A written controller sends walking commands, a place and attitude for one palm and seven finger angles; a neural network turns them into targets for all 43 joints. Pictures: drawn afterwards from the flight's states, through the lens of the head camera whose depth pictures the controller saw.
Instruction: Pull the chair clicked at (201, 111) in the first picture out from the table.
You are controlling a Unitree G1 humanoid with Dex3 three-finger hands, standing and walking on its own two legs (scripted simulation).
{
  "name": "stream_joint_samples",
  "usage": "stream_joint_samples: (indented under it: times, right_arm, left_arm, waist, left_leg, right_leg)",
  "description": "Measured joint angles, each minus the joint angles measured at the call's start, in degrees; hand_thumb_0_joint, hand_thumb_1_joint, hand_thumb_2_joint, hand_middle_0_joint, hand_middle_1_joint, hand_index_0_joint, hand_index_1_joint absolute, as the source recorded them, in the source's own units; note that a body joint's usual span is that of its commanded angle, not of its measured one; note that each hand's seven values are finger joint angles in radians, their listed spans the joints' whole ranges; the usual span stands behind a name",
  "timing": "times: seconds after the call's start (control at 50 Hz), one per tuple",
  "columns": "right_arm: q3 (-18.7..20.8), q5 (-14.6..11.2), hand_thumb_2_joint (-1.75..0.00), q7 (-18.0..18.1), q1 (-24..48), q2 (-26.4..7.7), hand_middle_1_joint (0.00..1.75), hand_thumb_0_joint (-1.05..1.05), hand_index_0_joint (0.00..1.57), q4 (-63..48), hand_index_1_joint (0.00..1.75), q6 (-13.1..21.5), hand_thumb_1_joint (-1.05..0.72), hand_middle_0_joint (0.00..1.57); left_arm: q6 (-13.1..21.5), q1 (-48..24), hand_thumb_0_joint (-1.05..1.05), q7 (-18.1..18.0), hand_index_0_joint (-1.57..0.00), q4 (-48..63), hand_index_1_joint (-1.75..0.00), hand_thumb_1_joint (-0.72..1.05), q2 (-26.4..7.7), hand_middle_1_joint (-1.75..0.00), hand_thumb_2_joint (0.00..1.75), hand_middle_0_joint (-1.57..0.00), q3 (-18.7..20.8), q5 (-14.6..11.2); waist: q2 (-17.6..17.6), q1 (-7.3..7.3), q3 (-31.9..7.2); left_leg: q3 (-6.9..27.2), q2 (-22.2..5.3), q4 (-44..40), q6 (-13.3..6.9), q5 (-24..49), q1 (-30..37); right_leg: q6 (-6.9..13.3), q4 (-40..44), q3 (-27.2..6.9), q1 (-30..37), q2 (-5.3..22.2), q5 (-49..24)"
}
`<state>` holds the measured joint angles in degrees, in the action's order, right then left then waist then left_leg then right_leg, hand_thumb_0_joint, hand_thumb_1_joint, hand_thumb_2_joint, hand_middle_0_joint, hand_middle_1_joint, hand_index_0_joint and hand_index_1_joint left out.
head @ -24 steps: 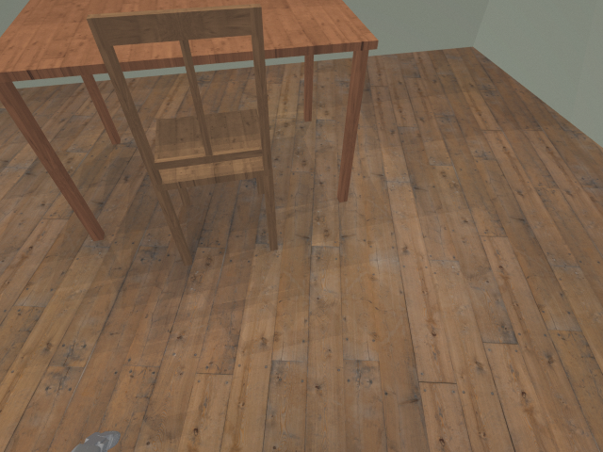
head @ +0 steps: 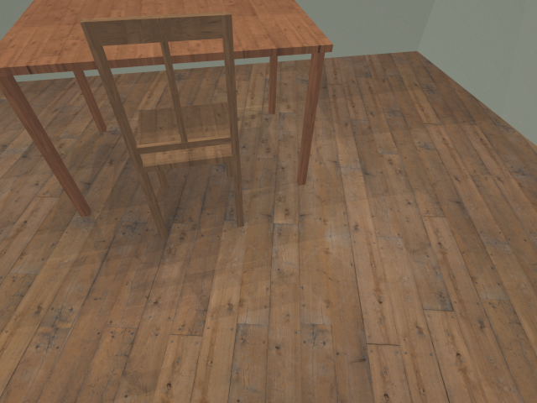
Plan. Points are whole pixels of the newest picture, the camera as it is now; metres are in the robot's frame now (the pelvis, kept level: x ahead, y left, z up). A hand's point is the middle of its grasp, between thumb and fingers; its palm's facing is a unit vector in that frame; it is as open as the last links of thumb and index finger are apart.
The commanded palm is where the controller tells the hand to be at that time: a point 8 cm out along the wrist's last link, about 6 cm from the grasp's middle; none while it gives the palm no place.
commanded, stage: stand and wait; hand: left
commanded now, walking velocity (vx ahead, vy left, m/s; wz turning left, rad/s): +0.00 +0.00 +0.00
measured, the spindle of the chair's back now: (175, 97) +0.98 +0.36 -0.07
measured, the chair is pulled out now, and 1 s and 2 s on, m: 0.00 0.00 0.00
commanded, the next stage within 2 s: look at it before walking up in 0.38 s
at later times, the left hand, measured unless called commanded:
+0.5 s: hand out of the picture +0.06 +0.25 -0.15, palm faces -0.03 -0.94 -0.34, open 7.4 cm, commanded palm none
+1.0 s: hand out of the picture +0.06 +0.25 -0.15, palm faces -0.04 -0.94 -0.33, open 7.4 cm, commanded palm none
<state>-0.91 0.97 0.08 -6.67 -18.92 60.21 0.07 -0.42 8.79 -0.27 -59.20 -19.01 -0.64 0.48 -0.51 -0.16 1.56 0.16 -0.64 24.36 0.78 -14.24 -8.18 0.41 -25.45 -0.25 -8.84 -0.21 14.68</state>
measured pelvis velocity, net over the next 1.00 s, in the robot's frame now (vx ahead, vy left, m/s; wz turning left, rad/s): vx -0.01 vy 0.00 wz -0.01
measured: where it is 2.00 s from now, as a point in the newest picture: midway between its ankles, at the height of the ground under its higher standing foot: outside the picture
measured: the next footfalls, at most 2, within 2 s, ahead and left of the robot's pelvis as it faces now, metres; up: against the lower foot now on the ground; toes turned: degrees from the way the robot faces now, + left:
right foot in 1.56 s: +0.17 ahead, -0.13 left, +0.00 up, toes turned -13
left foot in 1.98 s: +0.42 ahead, +0.07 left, +0.00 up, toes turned +5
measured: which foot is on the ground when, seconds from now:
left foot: down 0.00-1.00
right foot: down 0.00-1.00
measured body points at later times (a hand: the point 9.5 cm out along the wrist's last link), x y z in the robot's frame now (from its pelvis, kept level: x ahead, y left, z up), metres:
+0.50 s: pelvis -0.02 +0.00 +0.00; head -0.02 +0.00 +0.45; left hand +0.07 +0.29 -0.13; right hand +0.05 -0.29 -0.13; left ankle -0.01 +0.13 -0.74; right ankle -0.01 -0.11 -0.74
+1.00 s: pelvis -0.01 +0.00 +0.00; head -0.01 +0.00 +0.45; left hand +0.06 +0.29 -0.13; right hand +0.05 -0.29 -0.13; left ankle -0.01 +0.13 -0.74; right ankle -0.01 -0.11 -0.74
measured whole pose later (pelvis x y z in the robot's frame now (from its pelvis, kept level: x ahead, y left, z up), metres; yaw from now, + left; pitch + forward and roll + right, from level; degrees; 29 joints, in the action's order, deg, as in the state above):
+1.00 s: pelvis -0.01 +0.00 +0.00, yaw -1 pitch -2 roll +0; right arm -0.8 0.7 -0.2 -7.6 -19.1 63.6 0.5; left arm 0.1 8.6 -0.2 -62.2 -19.3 -0.5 0.6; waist -0.4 0.1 1.9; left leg -0.5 -0.9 21.2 0.8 -11.4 -7.7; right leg 0.3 -22.1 -1.0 -8.6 -0.5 11.4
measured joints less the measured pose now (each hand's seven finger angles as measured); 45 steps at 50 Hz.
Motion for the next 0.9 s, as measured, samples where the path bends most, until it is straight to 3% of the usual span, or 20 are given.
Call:
stream_joint_samples:
  times: [0.9]
  right_arm:
    - [0.2, -0.2, -0.89, -0.3, -1.1, -0.1, 0.30, 0.01, 0.21, 3.3, 0.29, 0.4, -0.90, 0.21]
  left_arm:
    - [0.6, -0.2, 0.01, 0.1, -0.20, -2.7, -0.30, 0.91, -0.2, -0.30, 0.90, -0.20, 0.2, 0.1]
  waist:
    - [0.2, 0.30, 0.3]
  left_leg:
    - [-0.6, -0.3, -2.9, 0.0, 2.9, 0.1]
  right_leg:
    - [-0.1, 3.1, -0.6, -0.1, -0.3, -3.2]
